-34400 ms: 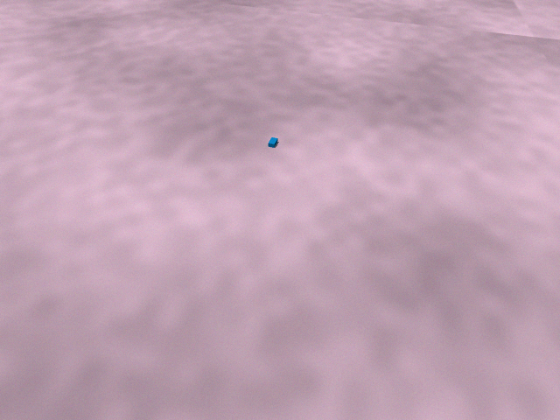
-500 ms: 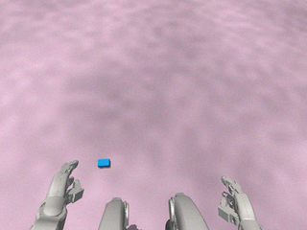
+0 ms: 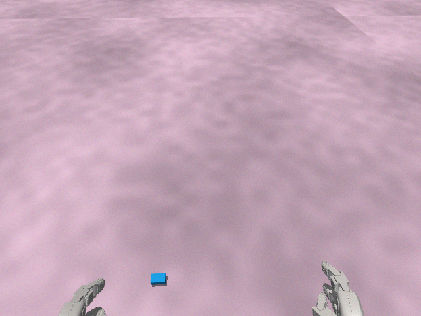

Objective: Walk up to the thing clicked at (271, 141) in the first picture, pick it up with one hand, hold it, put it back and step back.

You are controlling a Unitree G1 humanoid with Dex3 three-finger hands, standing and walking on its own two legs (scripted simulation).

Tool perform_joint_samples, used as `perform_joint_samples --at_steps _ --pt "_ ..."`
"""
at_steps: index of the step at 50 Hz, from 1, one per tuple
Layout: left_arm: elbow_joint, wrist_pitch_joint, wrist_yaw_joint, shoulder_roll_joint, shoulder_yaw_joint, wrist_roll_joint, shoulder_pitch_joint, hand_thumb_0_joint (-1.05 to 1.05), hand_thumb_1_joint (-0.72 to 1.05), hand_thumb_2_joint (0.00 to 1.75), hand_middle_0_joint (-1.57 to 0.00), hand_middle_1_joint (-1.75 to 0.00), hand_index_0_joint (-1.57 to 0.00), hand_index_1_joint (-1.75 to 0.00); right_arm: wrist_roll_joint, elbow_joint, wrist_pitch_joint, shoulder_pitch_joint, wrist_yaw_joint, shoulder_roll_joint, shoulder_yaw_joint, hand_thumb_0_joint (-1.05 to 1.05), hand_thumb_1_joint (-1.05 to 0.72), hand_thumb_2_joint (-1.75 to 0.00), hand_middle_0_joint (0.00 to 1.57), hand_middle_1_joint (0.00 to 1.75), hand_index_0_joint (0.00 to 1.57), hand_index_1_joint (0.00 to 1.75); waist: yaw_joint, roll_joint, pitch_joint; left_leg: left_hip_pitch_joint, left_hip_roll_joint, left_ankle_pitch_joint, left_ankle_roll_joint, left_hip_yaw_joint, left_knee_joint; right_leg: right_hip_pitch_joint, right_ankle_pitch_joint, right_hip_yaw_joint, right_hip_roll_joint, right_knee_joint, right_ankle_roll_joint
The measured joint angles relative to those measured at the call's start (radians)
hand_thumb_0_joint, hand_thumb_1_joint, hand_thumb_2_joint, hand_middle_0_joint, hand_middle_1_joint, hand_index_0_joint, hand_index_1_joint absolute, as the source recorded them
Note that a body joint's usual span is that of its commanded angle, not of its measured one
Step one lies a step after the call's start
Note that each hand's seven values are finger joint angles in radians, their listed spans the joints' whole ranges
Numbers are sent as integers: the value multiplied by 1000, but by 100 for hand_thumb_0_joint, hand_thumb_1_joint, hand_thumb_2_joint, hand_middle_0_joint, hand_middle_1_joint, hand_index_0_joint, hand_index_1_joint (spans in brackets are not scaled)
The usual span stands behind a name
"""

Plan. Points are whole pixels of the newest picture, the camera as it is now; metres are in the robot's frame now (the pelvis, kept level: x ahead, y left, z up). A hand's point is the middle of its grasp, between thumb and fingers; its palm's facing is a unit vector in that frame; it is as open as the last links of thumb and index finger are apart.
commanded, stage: home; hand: left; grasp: from above
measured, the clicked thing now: (158, 278) +0.46 +0.21 -0.70
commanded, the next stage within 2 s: stand in 1.92 s
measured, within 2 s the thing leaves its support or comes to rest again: neither
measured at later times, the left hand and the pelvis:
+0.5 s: hand out of the picture +0.17 +0.18 -0.05, palm faces +0.04 -0.98 -0.20, open 7.4 cm; pelvis +0.01 +0.00 +0.00, yaw +0 degrees
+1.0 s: hand out of the picture +0.16 +0.17 -0.05, palm faces +0.04 -0.98 -0.20, open 7.4 cm; pelvis +0.00 -0.01 +0.00, yaw +0 degrees
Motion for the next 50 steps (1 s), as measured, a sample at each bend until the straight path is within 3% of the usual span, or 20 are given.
perform_joint_samples --at_steps 10,50 --pt "21 -2 -17 1 -2 13 -29 1 90 90 -20 -30 -20 -30 -12 8 -35 -31 7 -1 2 1 -90 -90 20 30 20 29 11 -18 24 11 -2 -4 -3 -4 0 12 -7 -4 -2 3 -1" --pt "28 0 -18 0 -6 13 -29 1 90 90 -20 -30 -20 -30 -10 27 -32 -11 5 -7 -6 1 -90 -90 20 30 20 30 9 -14 21 18 4 2 -15 -5 -2 9 -8 -4 4 17 -14"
